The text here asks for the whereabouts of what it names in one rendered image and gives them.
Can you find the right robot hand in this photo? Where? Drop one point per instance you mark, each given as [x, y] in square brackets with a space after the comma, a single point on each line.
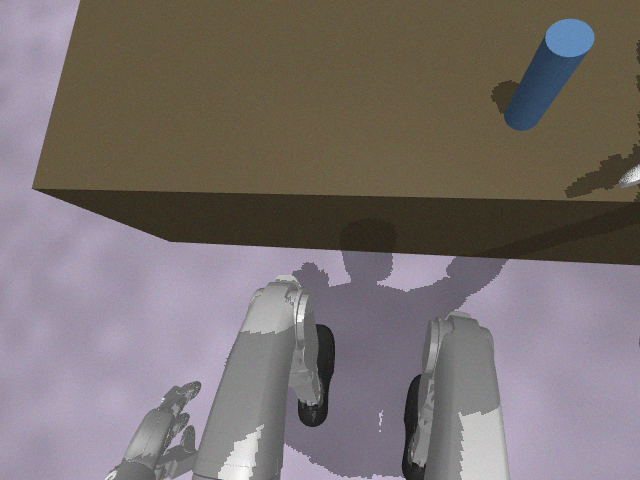
[630, 178]

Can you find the right robot foot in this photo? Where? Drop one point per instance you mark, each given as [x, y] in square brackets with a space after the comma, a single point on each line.
[411, 470]

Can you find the left robot foot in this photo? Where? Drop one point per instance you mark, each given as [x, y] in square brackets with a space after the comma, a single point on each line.
[313, 416]

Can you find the left robot arm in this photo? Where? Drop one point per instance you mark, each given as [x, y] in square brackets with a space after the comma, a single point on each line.
[131, 471]

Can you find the can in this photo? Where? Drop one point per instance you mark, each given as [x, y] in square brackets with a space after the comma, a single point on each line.
[563, 47]

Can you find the left robot hand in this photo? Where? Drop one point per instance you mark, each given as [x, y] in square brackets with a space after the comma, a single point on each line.
[156, 431]

